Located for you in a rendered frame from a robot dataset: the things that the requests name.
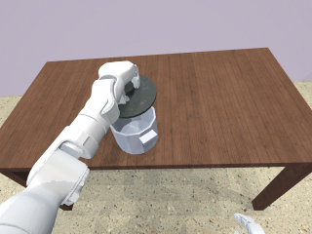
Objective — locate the table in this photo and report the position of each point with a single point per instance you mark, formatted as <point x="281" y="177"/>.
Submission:
<point x="214" y="109"/>

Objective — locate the pot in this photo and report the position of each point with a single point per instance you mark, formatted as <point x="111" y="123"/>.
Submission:
<point x="136" y="135"/>

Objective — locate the knob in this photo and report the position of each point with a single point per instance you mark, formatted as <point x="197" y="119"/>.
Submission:
<point x="129" y="89"/>

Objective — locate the robot right hand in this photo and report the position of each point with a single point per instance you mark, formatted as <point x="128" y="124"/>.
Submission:
<point x="248" y="223"/>

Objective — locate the left robot upper arm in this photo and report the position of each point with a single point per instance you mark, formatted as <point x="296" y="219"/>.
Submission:
<point x="35" y="209"/>

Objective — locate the robot left hand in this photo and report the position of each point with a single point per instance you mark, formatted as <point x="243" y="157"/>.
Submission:
<point x="126" y="70"/>

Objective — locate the robot left forearm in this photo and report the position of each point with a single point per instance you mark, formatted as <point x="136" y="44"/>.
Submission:
<point x="82" y="137"/>

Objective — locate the lid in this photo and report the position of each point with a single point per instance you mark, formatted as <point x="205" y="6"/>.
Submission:
<point x="140" y="101"/>

